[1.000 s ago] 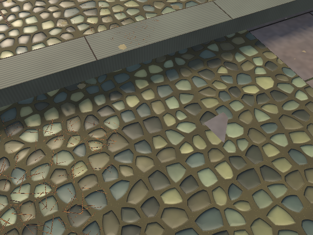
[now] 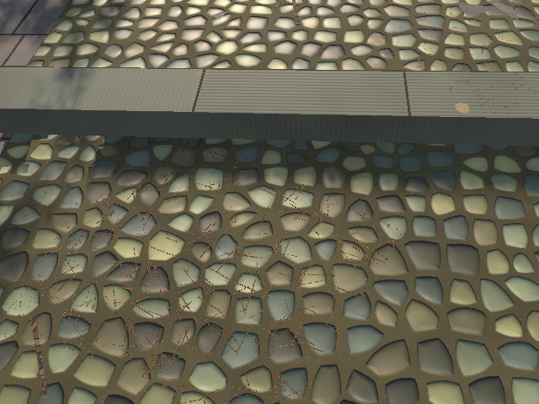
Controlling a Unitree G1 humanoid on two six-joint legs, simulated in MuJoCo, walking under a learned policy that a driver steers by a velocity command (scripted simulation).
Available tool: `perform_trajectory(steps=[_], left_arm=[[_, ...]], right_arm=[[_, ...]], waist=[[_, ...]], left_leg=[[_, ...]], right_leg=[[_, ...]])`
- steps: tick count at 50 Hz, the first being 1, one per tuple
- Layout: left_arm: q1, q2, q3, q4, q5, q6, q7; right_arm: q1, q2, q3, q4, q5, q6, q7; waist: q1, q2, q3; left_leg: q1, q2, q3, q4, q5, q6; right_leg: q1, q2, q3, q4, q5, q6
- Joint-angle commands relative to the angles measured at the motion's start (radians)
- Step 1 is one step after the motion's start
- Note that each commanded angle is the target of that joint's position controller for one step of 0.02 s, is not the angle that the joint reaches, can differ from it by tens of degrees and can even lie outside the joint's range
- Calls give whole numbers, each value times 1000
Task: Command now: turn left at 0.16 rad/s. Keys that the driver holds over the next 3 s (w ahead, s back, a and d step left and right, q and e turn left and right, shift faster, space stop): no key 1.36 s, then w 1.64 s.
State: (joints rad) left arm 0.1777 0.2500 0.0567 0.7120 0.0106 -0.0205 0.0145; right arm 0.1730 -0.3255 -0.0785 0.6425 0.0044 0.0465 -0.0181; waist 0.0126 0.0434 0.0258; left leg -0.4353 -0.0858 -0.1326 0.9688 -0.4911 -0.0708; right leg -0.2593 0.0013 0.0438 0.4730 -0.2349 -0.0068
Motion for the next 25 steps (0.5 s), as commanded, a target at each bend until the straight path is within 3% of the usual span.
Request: perform_trajectory(steps=[1, 2, 3, 5, 6, 7, 8, 9, 10, 13, 25], left_arm=[[-86, 129, 26, -70, -4, 0, 2], [-63, 136, 28, -64, -2, 7, 2], [-38, 147, 30, -57, -3, 13, 1], [-36, 146, 24, -53, -16, 18, -1], [-1, 134, 19, -41, -19, 11, -4], [25, 122, 12, -36, -6, -2, -9], [56, 103, 5, -40, 14, -18, -18], [21, 87, -2, -36, 20, -24, -18], [-26, 111, 2, -35, 17, -22, -16], [-31, 106, 4, -27, 6, -7, -4], [18, 102, 9, 66, -2, 0, 15]], right_arm=[[6, -9, 0, -55, 0, -9, 4], [-20, 6, 8, -62, 1, -12, 7], [-27, -2, 6, -61, 7, -13, 9], [23, -14, -1, -32, 9, -15, 11], [28, -28, -2, -26, -1, -16, 11], [35, -73, -6, -38, -12, -15, 4], [24, -139, -19, -36, -20, -13, -3], [11, -75, -7, -27, -25, -17, 7], [-3, -33, 5, -33, -29, -24, 14], [10, -35, 9, -18, -26, -45, 12], [52, -3, 24, 14, -19, -62, 4]], waist=[[-25, -209, -82], [-3, -232, -91], [10, -244, -101], [-18, -228, -102], [-15, -205, -98], [-1, -139, -117], [50, 18, -123], [30, 80, -124], [6, 45, -80], [2, 46, -23], [-1, -23, -18]], left_leg=[[38, 65, 65, -123, 13, -29], [74, 73, 88, -209, 8, -28], [104, 71, 103, -286, 31, -27], [220, 60, 131, -544, 238, -3], [292, 69, 107, -631, 342, 19], [382, 140, 25, -612, 477, 51], [374, 205, -35, -535, 554, 106], [260, 200, -38, -547, 387, 145], [220, 177, -31, -566, 297, 139], [172, 157, -18, -573, 283, 107], [179, 135, -3, -560, 314, 111]], right_leg=[[87, -175, 140, -102, 385, -179], [101, -175, 139, -93, 396, -184], [116, -182, 152, -82, 398, -192], [99, -174, 152, -55, 368, -171], [67, -165, 152, -56, 324, -134], [6, -146, 135, -36, 240, -74], [-29, -68, 49, -10, 122, -16], [52, -43, 7, -16, 32, 29], [58, -37, 3, -1, 42, 47], [49, -41, 8, 12, 89, 38], [67, -47, 12, 5, 122, 59]])
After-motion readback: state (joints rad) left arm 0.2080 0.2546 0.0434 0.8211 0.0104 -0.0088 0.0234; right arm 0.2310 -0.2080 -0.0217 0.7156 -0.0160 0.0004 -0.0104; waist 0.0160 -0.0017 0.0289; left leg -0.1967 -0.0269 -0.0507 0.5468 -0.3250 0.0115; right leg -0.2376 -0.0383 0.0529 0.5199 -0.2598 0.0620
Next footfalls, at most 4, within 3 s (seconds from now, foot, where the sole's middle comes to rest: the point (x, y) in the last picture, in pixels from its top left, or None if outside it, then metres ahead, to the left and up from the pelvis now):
0.14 left None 0.01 0.15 -0.78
2.06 left None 0.42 0.13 -0.78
2.60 right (339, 308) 0.73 -0.10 -0.78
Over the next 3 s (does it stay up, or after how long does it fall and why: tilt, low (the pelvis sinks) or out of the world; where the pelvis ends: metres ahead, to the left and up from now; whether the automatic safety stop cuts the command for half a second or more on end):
stays up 0.77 -0.01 0.00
